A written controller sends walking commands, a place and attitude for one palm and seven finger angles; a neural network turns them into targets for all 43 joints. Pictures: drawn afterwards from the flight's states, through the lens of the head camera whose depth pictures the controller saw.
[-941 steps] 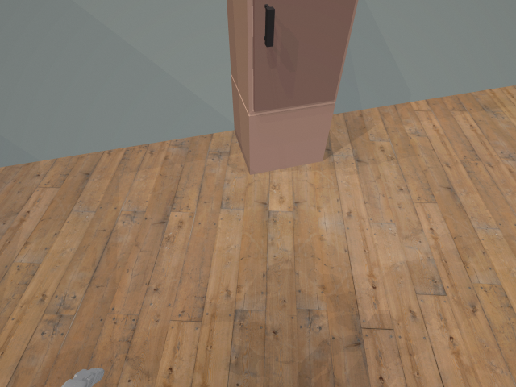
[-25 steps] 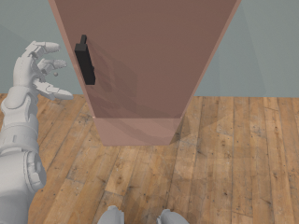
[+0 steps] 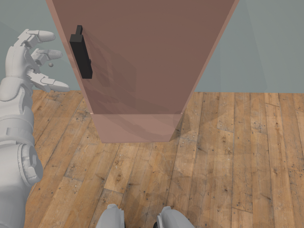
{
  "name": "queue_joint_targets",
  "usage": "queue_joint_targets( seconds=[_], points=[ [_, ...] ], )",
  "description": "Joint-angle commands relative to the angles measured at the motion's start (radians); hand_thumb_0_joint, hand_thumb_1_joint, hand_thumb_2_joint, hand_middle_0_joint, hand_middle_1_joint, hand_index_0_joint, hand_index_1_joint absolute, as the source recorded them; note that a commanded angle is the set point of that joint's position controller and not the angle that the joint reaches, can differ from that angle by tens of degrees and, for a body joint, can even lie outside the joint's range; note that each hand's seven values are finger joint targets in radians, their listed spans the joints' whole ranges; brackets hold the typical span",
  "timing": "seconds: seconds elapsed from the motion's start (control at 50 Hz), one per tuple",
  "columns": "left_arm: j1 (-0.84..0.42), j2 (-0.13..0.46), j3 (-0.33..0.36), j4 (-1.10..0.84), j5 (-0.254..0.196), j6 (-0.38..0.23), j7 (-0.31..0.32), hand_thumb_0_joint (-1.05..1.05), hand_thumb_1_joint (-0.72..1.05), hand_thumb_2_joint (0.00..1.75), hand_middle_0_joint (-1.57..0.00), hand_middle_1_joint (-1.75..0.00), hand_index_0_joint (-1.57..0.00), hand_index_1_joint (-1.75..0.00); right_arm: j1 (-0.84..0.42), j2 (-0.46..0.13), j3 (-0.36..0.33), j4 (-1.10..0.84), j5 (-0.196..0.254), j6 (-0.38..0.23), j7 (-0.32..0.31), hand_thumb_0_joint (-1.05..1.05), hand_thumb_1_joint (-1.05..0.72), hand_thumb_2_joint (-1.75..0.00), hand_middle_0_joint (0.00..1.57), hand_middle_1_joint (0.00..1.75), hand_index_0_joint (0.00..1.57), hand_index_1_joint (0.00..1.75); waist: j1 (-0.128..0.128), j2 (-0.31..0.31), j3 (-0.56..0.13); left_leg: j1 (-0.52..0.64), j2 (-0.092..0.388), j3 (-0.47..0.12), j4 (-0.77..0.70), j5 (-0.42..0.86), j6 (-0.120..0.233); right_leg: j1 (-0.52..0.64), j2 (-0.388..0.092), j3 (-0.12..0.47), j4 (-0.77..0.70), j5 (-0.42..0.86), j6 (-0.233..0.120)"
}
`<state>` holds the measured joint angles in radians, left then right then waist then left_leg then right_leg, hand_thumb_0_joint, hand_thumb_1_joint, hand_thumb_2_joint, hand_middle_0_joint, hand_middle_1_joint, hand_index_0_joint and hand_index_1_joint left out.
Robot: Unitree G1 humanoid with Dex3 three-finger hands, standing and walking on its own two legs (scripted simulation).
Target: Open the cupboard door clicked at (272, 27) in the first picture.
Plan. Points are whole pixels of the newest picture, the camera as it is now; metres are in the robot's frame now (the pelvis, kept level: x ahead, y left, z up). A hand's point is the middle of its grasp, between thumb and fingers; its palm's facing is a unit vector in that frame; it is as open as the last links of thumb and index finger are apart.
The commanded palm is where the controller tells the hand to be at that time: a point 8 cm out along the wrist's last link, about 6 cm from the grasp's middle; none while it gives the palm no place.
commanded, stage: slide the fingers in behind the handle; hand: left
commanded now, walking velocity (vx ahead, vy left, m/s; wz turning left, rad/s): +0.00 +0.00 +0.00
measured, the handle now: (83, 52) +0.55 +0.15 +0.10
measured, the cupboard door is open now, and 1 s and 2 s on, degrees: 0 0 0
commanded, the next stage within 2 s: close the thumb around the handle in 1.52 s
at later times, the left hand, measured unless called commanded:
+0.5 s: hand (64, 66) +0.50 +0.18 +0.10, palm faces -0.02 -1.00 +0.00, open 14.0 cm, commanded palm +0.48 +0.23 +0.09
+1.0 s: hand (81, 66) +0.50 +0.15 +0.10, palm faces -0.03 -1.00 -0.01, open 13.9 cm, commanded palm +0.47 +0.19 +0.09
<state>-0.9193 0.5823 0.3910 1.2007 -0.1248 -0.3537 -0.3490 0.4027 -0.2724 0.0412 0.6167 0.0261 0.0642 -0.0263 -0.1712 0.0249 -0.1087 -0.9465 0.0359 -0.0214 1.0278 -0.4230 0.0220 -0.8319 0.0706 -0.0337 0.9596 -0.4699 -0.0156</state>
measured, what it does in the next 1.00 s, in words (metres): stands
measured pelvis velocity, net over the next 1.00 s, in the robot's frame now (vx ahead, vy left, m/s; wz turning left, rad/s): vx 0.00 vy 0.00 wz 0.01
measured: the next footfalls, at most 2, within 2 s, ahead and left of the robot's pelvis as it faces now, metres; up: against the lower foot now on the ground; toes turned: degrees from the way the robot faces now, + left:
none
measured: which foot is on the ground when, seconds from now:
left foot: down 0.00-1.00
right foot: down 0.00-1.00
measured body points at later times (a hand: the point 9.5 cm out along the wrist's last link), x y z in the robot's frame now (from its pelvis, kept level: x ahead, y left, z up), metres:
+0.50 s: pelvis +0.01 +0.00 +0.00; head +0.11 +0.02 +0.44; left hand +0.50 +0.24 +0.10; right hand +0.02 -0.26 -0.11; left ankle +0.03 +0.10 -0.67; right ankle -0.01 -0.12 -0.67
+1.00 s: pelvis +0.00 +0.00 +0.00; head +0.10 +0.01 +0.44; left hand +0.49 +0.20 +0.10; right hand +0.02 -0.26 -0.11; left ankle +0.03 +0.10 -0.67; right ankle -0.01 -0.12 -0.67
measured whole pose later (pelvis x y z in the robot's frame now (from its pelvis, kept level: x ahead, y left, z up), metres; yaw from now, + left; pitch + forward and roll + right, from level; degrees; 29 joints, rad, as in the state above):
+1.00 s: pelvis +0.00 +0.00 +0.00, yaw +0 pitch +19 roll -3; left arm -0.88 0.39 0.30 1.13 -0.10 -0.39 -0.17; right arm 0.41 -0.25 0.02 0.62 0.01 0.06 0.01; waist -0.16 0.04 -0.12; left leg -0.92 0.03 -0.01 1.02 -0.43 0.02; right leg -0.81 0.06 -0.03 0.97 -0.48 -0.02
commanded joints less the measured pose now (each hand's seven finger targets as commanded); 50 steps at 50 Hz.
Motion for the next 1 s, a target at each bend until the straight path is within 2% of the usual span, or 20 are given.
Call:
queue_joint_targets(
  seconds=[0.0, 0.06, 0.08, 0.14, 0.18, 0.24, 0.3, 0.36, 0.38, 0.44, 0.48, 0.5, 0.56, 0.6, 0.66, 0.68, 0.78, 0.86, 0.92, 0.98],
  points=[
    [-0.432, 0.202, -0.001, -0.233, -0.032, -0.050, -0.009, 0.00, -0.50, 0.30, -0.30, -1.20, -0.30, -1.20, 0.140, -0.187, -0.070, -0.055, -0.008, -0.018, -0.012, 0.00, -0.90, -0.90, 0.20, 0.30, 0.20, 0.30, -0.003, 0.133, -0.445, 0.467, -0.007, -0.039, -0.096, 0.335, 0.015, 0.046, 0.005, 0.018, -0.129, 0.318, -0.005],
    [-0.409, 0.161, -0.006, -0.279, -0.042, -0.062, 0.004, 0.00, -0.50, 0.30, -0.30, -1.20, -0.30, -1.20, 0.151, -0.179, -0.076, -0.051, -0.013, -0.021, -0.004, 0.00, -0.90, -0.90, 0.20, 0.30, 0.20, 0.30, 0.011, 0.150, -0.470, 0.515, -0.006, -0.045, -0.097, 0.388, 0.011, 0.042, 0.008, 0.006, -0.123, 0.334, -0.012],
    [-0.391, 0.180, 0.015, -0.269, -0.037, -0.060, 0.012, 0.00, -0.50, 0.30, -0.30, -1.20, -0.30, -1.20, 0.153, -0.184, -0.080, -0.047, -0.012, -0.018, -0.003, 0.00, -0.90, -0.90, 0.20, 0.30, 0.20, 0.30, 0.013, 0.124, -0.473, 0.516, -0.001, -0.046, -0.097, 0.387, 0.010, 0.038, 0.009, 0.006, -0.123, 0.335, -0.008],
    [-0.404, 0.141, -0.017, -0.257, -0.024, -0.049, 0.037, 0.00, -0.50, 0.30, -0.30, -1.20, -0.30, -1.20, 0.151, -0.179, -0.079, -0.047, -0.013, -0.015, 0.003, 0.00, -0.90, -0.90, 0.20, 0.30, 0.20, 0.30, 0.005, 0.112, -0.421, 0.481, -0.006, -0.044, -0.107, 0.339, 0.011, 0.031, 0.007, 0.004, -0.131, 0.301, -0.006],
    [-0.404, 0.181, 0.020, -0.252, -0.015, -0.055, 0.060, 0.00, -0.50, 0.30, -0.30, -1.20, -0.30, -1.20, 0.153, -0.183, -0.079, -0.049, -0.014, -0.015, 0.003, 0.00, -0.90, -0.90, 0.20, 0.30, 0.20, 0.30, 0.012, 0.107, -0.428, 0.473, -0.007, -0.042, -0.106, 0.341, 0.013, 0.040, 0.006, 0.010, -0.129, 0.308, -0.006],
    [-0.416, 0.176, 0.017, -0.259, -0.005, -0.067, 0.080, 0.00, -0.50, 0.30, -0.30, -1.20, -0.30, -1.20, 0.148, -0.179, -0.077, -0.055, -0.017, -0.018, 0.005, 0.00, -0.90, -0.90, 0.20, 0.30, 0.20, 0.30, 0.009, 0.089, -0.418, 0.454, -0.009, -0.040, -0.108, 0.317, 0.013, 0.054, 0.005, 0.012, -0.131, 0.296, -0.005],
    [-0.417, 0.169, 0.016, -0.301, 0.001, -0.095, 0.090, 0.00, -0.50, 0.30, -0.30, -1.20, -0.30, -1.20, 0.146, -0.173, -0.079, -0.053, -0.020, -0.022, 0.008, 0.00, -0.90, -0.90, 0.20, 0.30, 0.20, 0.30, 0.023, 0.144, -0.482, 0.514, -0.009, -0.043, -0.099, 0.390, 0.006, 0.058, 0.005, 0.010, -0.114, 0.343, -0.010],
    [-0.400, 0.119, -0.015, -0.250, -0.006, -0.085, 0.089, 0.00, -0.50, 0.30, -0.30, -1.20, -0.30, -1.20, 0.147, -0.172, -0.076, -0.052, -0.019, -0.020, 0.012, 0.00, -0.90, -0.90, 0.20, 0.30, 0.20, 0.30, 0.003, 0.091, -0.434, 0.484, -0.011, -0.041, -0.095, 0.376, 0.012, 0.052, 0.008, 0.008, -0.119, 0.346, -0.007],
    [-0.405, 0.142, 0.001, -0.253, -0.004, -0.082, 0.089, 0.00, -0.50, 0.30, -0.30, -1.20, -0.30, -1.20, 0.143, -0.175, -0.079, -0.053, -0.016, -0.018, 0.011, 0.00, -0.90, -0.90, 0.20, 0.30, 0.20, 0.30, 0.007, 0.086, -0.434, 0.473, -0.009, -0.036, -0.096, 0.370, 0.012, 0.061, 0.006, 0.012, -0.119, 0.353, -0.004],
    [-0.394, 0.119, -0.014, -0.278, -0.008, -0.081, 0.088, 0.00, -0.50, 0.30, -0.30, -1.20, -0.30, -1.20, 0.135, -0.171, -0.082, -0.059, -0.015, -0.017, 0.011, 0.00, -0.90, -0.90, 0.20, 0.30, 0.20, 0.30, 0.009, 0.088, -0.450, 0.485, -0.010, -0.036, -0.098, 0.367, 0.011, 0.069, 0.005, 0.012, -0.121, 0.356, -0.005],
    [-0.416, 0.052, -0.060, -0.298, -0.013, -0.090, 0.089, 0.00, -0.50, 0.30, -0.30, -1.20, -0.30, -1.20, 0.129, -0.162, -0.083, -0.054, -0.016, -0.021, 0.015, 0.00, -0.90, -0.90, 0.20, 0.30, 0.20, 0.30, 0.004, 0.124, -0.457, 0.528, -0.010, -0.041, -0.093, 0.396, 0.007, 0.038, 0.006, 0.007, -0.118, 0.360, -0.007],
    [-0.399, 0.069, -0.043, -0.280, -0.016, -0.086, 0.095, 0.00, -0.50, 0.30, -0.30, -1.20, -0.30, -1.20, 0.132, -0.167, -0.083, -0.049, -0.017, -0.020, 0.015, 0.00, -0.90, -0.90, 0.20, 0.30, 0.20, 0.30, 0.006, 0.098, -0.442, 0.515, -0.008, -0.045, -0.095, 0.389, 0.007, 0.040, 0.006, 0.006, -0.120, 0.354, -0.008],
    [-0.422, 0.027, -0.074, -0.244, -0.014, -0.075, 0.106, 0.00, -0.50, 0.30, -0.30, -1.20, -0.30, -1.20, 0.131, -0.164, -0.080, -0.048, -0.017, -0.021, 0.016, 0.00, -0.90, -0.90, 0.20, 0.30, 0.20, 0.30, -0.012, 0.075, -0.386, 0.475, -0.013, -0.043, -0.099, 0.339, 0.012, 0.025, 0.004, 0.004, -0.126, 0.323, -0.006],
    [-0.443, 0.055, -0.062, -0.248, -0.005, -0.073, 0.119, 0.00, -0.50, 0.30, -0.30, -1.20, -0.30, -1.20, 0.129, -0.169, -0.080, -0.045, -0.018, -0.022, 0.014, 0.00, -0.90, -0.90, 0.20, 0.30, 0.20, 0.30, -0.008, 0.085, -0.401, 0.467, -0.012, -0.048, -0.100, 0.321, 0.010, 0.021, -0.001, 0.008, -0.122, 0.306, -0.006],
    [-0.459, 0.034, -0.067, -0.308, -0.003, -0.095, 0.137, 0.00, -0.50, 0.30, -0.30, -1.20, -0.30, -1.20, 0.127, -0.162, -0.084, -0.050, -0.023, -0.030, 0.020, 0.00, -0.90, -0.90, 0.20, 0.30, 0.20, 0.30, 0.003, 0.130, -0.467, 0.522, -0.015, -0.047, -0.089, 0.369, 0.007, 0.026, 0.000, 0.008, -0.110, 0.330, -0.011],
    [-0.450, 0.038, -0.062, -0.299, -0.001, -0.098, 0.143, 0.00, -0.50, 0.30, -0.30, -1.20, -0.30, -1.20, 0.126, -0.161, -0.082, -0.046, -0.023, -0.030, 0.022, 0.00, -0.90, -0.90, 0.20, 0.30, 0.20, 0.30, 0.008, 0.113, -0.481, 0.521, -0.014, -0.050, -0.089, 0.378, 0.005, 0.036, 0.000, 0.008, -0.107, 0.340, -0.010],
    [-0.447, 0.028, -0.072, -0.261, 0.015, -0.091, 0.166, 0.00, -0.50, 0.30, -0.30, -1.20, -0.30, -1.20, 0.126, -0.160, -0.081, -0.048, -0.022, -0.026, 0.025, 0.00, -0.90, -0.90, 0.20, 0.30, 0.20, 0.30, -0.005, 0.068, -0.437, 0.460, -0.018, -0.038, -0.090, 0.342, 0.011, 0.054, 0.000, 0.012, -0.110, 0.345, -0.003],
    [-0.448, 0.058, -0.043, -0.291, 0.012, -0.096, 0.177, 0.00, -0.50, 0.30, -0.30, -1.20, -0.30, -1.20, 0.129, -0.160, -0.080, -0.059, -0.024, -0.025, 0.025, 0.00, -0.90, -0.90, 0.20, 0.30, 0.20, 0.30, 0.010, 0.075, -0.458, 0.442, -0.025, -0.031, -0.092, 0.340, 0.013, 0.102, -0.001, 0.020, -0.109, 0.365, -0.006],
    [-0.442, -0.019, -0.099, -0.303, 0.012, -0.109, 0.177, 0.00, -0.50, 0.30, -0.30, -1.20, -0.30, -1.20, 0.123, -0.149, -0.083, -0.054, -0.024, -0.027, 0.030, 0.00, -0.90, -0.90, 0.20, 0.30, 0.20, 0.30, 0.003, 0.088, -0.460, 0.478, -0.022, -0.032, -0.091, 0.352, 0.009, 0.074, 0.001, 0.015, -0.112, 0.366, -0.005],
    [-0.429, -0.025, -0.092, -0.282, 0.005, -0.106, 0.184, 0.00, -0.50, 0.30, -0.30, -1.20, -0.30, -1.20, 0.126, -0.153, -0.087, -0.048, -0.023, -0.029, 0.031, 0.00, -0.90, -0.90, 0.20, 0.30, 0.20, 0.30, 0.001, 0.051, -0.446, 0.456, -0.025, -0.028, -0.096, 0.324, 0.013, 0.083, 0.001, 0.018, -0.121, 0.357, -0.002]
  ],
)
